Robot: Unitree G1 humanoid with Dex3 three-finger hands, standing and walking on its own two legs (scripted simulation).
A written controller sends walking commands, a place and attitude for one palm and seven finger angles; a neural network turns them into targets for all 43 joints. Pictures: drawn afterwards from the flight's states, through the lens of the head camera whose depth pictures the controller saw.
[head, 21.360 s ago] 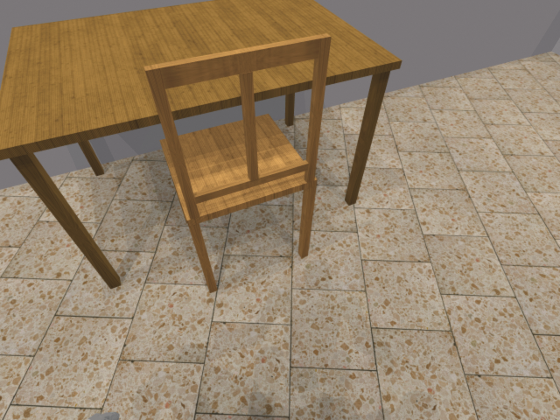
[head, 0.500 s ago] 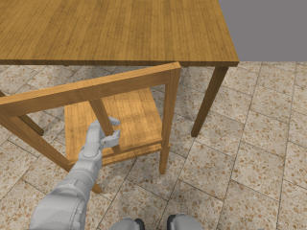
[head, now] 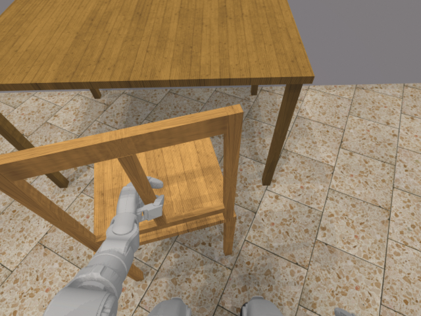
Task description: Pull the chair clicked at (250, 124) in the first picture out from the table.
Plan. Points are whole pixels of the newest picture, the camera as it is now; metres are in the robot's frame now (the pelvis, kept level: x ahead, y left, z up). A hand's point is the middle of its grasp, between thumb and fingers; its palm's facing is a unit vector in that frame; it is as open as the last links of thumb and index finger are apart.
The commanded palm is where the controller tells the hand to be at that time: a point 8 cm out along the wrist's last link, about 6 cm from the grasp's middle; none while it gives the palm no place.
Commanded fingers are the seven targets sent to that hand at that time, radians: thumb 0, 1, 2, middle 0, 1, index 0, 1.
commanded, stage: step backward, pulling the chair out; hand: left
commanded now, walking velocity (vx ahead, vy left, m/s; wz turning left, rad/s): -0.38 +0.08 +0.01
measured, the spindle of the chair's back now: (147, 195) +0.37 +0.15 -0.05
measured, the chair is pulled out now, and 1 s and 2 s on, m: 0.24 0.37 0.56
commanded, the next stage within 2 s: stop walking, hand still on the chair in 1.68 s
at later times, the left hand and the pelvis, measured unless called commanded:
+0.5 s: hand (147, 234) +0.28 +0.14 -0.06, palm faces +0.00 -0.98 -0.21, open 5.8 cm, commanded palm +0.29 +0.20 -0.06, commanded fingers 0.00 0.90 0.90 -0.50 -1.45 -0.50 -1.45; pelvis -0.09 +0.02 -0.01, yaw -1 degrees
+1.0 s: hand (138, 269) +0.21 +0.15 -0.06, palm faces -0.04 -0.98 -0.19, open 5.8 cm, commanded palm +0.21 +0.20 -0.05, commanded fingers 0.00 0.90 0.90 -0.50 -1.45 -0.50 -1.45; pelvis -0.17 +0.04 +0.00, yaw -2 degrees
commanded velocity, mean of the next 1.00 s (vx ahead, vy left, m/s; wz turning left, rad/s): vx -0.38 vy -0.01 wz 0.01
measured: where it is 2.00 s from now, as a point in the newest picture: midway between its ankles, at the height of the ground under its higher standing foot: outside the picture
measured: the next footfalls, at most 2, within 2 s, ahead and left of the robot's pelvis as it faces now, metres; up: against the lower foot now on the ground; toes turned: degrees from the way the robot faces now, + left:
left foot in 0.10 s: -0.04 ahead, +0.16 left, +0.00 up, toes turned +0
right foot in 0.72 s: -0.04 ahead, -0.11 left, +0.00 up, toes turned -4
